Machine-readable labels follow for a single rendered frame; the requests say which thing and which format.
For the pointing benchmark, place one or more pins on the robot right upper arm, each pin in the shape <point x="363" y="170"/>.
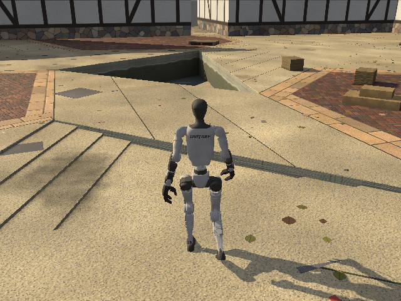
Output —
<point x="219" y="131"/>

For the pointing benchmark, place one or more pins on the left robot forearm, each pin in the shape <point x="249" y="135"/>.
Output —
<point x="170" y="172"/>

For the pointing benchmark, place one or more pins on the right robot forearm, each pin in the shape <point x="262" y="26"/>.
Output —
<point x="229" y="162"/>

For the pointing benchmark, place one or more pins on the robot shin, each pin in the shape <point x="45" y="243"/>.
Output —
<point x="218" y="232"/>
<point x="189" y="224"/>

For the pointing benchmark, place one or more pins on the right robot hand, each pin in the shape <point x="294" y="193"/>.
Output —
<point x="225" y="171"/>

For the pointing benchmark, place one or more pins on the left robot hand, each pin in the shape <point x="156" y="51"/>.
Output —
<point x="165" y="193"/>

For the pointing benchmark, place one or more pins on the robot left upper arm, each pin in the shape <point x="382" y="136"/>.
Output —
<point x="180" y="132"/>

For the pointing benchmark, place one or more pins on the right robot shin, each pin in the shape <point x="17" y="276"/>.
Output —
<point x="218" y="232"/>

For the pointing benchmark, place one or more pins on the left robot shin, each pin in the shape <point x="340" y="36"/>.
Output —
<point x="189" y="224"/>

